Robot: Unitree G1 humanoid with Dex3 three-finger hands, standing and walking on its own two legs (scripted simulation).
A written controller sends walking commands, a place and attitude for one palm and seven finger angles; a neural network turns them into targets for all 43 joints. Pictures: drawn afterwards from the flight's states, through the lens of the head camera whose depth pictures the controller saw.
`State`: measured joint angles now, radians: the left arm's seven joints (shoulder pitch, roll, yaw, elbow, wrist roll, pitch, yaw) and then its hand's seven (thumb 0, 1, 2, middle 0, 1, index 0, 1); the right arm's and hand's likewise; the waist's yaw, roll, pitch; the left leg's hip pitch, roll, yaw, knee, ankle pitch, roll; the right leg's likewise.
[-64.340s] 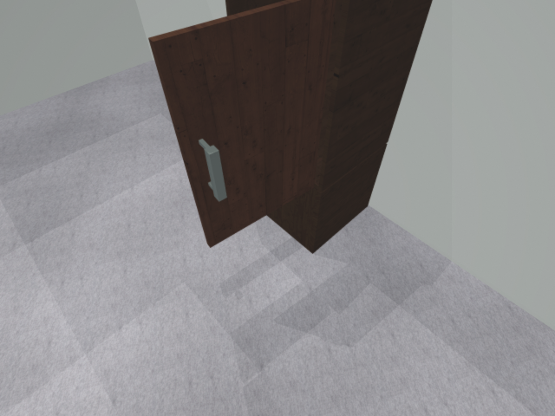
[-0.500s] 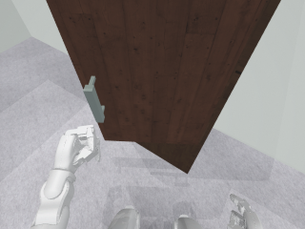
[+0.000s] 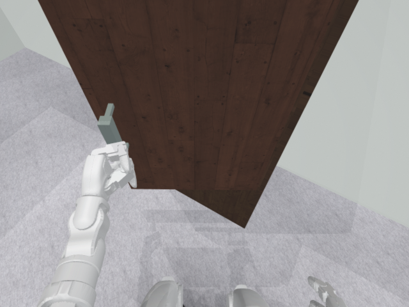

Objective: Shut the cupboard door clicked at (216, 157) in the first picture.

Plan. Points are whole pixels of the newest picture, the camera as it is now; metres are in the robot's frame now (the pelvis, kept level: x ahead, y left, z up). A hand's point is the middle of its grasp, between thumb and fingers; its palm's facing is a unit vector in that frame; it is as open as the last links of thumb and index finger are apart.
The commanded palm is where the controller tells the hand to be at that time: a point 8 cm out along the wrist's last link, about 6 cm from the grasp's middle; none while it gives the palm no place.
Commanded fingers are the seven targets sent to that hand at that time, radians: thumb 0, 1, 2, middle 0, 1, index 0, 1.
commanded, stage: bring the fist close to the handle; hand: left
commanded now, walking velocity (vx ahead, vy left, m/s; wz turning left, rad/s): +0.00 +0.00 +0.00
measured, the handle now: (117, 136) +0.45 +0.20 +0.04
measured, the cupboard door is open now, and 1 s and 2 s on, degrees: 30 23 10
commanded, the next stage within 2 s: push the door shut along its arc in 0.22 s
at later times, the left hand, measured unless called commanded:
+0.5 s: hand (125, 172) +0.36 +0.17 +0.05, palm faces +0.01 -1.00 -0.05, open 3.1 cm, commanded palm +0.35 +0.21 +0.05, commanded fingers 0.00 0.90 0.90 -1.30 -1.50 -1.30 -1.50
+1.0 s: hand (129, 145) +0.42 +0.17 +0.05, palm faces -0.13 -0.99 -0.03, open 3.1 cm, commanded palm +0.42 +0.20 +0.05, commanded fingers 0.00 0.90 0.90 -1.30 -1.50 -1.30 -1.50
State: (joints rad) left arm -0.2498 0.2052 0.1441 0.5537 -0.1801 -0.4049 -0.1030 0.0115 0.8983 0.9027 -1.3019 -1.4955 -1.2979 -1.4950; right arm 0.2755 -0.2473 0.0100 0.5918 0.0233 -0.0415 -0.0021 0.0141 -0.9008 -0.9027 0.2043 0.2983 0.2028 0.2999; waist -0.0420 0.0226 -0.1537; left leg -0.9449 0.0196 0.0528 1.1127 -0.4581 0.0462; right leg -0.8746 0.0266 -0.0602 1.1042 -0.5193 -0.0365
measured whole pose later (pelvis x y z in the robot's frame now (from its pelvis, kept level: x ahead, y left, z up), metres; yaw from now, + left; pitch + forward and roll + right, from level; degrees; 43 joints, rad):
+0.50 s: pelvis -0.01 -0.01 +0.00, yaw +1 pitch +16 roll -1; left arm -0.30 0.25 0.15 0.63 -0.18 -0.46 -0.16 0.01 0.90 0.90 -1.30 -1.50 -1.30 -1.50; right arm 0.23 -0.25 0.01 0.60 0.03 -0.04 -0.01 0.01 -0.90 -0.90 0.20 0.30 0.20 0.30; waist -0.03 0.02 -0.15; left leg -0.96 0.02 0.04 1.13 -0.45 0.04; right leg -0.88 0.03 -0.08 1.12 -0.52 -0.04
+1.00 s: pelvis -0.02 +0.01 -0.02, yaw +1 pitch +19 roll -3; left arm -0.71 0.35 0.17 1.01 -0.19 -0.45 -0.30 0.01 0.90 0.91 -1.33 -1.50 -1.32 -1.50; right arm 0.31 -0.27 0.01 0.67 0.04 -0.05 -0.01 0.01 -0.90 -0.90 0.20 0.30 0.20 0.30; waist -0.08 0.03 -0.14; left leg -1.09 0.01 0.02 1.19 -0.45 0.06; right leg -0.99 0.02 -0.10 1.17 -0.51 -0.03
